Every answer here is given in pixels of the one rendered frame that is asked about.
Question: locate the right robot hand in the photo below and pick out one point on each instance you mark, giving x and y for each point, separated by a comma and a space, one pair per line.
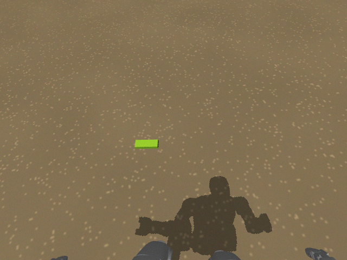
316, 254

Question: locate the small box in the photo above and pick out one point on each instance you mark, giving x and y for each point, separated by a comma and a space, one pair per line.
146, 144

